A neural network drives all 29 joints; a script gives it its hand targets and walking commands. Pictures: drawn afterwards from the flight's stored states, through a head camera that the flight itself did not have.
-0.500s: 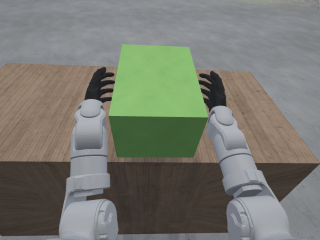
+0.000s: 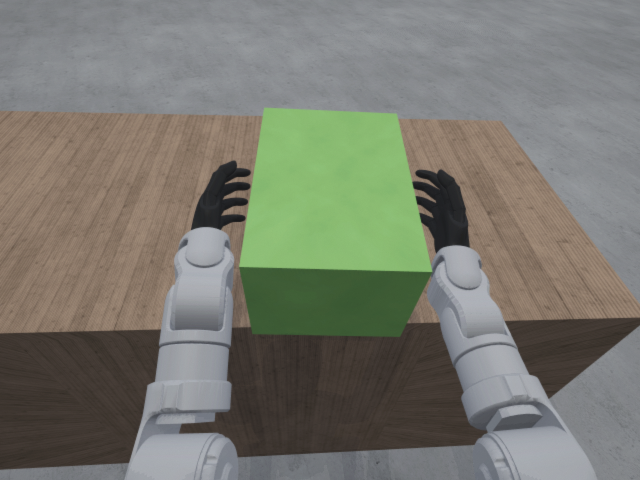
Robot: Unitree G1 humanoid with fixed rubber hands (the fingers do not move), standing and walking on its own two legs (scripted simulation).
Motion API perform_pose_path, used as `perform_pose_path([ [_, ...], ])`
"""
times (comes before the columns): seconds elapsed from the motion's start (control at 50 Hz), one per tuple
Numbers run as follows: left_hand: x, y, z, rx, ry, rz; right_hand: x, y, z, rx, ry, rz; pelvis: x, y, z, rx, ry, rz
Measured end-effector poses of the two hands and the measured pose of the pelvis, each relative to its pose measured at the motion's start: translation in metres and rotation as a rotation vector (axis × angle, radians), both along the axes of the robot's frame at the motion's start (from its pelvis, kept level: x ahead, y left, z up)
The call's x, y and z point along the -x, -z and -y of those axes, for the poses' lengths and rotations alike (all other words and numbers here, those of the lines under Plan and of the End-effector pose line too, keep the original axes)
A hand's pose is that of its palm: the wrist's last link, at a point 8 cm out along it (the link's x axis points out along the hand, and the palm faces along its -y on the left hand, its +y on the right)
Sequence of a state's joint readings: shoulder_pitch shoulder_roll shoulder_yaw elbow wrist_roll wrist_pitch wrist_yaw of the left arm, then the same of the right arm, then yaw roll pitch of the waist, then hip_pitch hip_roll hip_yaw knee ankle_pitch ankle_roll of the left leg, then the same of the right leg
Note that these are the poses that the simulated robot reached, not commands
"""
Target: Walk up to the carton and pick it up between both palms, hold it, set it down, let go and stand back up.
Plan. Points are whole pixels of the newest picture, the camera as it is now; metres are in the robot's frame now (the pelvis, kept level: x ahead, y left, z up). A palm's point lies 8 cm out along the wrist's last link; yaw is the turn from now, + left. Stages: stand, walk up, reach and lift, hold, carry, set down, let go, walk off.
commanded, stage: set down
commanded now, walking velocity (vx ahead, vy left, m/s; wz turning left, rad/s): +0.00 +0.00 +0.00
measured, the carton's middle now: (329, 217) +0.44 -0.03 +0.10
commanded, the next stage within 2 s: none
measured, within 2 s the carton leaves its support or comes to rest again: neither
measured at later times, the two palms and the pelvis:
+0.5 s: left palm (224, 233) +0.39 +0.11 +0.12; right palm (447, 240) +0.37 -0.18 +0.12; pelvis +0.00 +0.00 +0.00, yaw -1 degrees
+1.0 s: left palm (231, 237) +0.41 +0.10 +0.09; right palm (444, 241) +0.38 -0.18 +0.10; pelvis +0.01 +0.00 +0.00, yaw -2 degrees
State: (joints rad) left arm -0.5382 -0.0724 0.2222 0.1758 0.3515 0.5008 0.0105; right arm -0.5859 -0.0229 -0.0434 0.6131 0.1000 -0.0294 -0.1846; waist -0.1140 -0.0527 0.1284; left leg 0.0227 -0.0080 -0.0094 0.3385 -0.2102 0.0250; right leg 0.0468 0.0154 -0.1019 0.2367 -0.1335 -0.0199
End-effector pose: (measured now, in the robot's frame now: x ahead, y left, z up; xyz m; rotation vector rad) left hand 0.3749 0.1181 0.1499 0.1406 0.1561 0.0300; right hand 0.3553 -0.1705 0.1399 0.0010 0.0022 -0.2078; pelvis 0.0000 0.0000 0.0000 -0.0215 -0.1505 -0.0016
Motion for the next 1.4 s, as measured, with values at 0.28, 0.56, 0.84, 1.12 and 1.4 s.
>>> perform_pose_path([
  [0.28,-0.004,0.015,-0.005,0.002,-0.008,-0.079,-0.006,0.006,-0.004,-0.016,-0.004,-0.058,0.006,-0.001,-0.001,-0.01,0.015,-0.024],
  [0.56,-0.022,0.032,0.018,-0.004,0.027,-0.099,-0.015,0.022,0.018,-0.039,0.03,-0.075,-0.002,-0.001,0.007,-0.009,0.016,-0.059],
  [0.84,-0.037,0.041,0.026,0.046,0.045,-0.112,-0.025,0.018,0.025,-0.022,0.051,-0.087,-0.006,-0.002,0.012,-0.016,0.03,-0.069],
  [1.12,-0.042,0.057,0.018,0.029,0.039,-0.142,-0.029,0.042,0.017,-0.056,0.053,-0.137,-0.012,-0.001,-0.001,-0.01,0.033,-0.138],
  [1.4,-0.06,0.055,0.043,0.075,0.062,-0.153,-0.038,0.033,0.041,-0.047,0.087,-0.151,-0.016,-0.001,0.006,-0.016,0.058,-0.153],
])
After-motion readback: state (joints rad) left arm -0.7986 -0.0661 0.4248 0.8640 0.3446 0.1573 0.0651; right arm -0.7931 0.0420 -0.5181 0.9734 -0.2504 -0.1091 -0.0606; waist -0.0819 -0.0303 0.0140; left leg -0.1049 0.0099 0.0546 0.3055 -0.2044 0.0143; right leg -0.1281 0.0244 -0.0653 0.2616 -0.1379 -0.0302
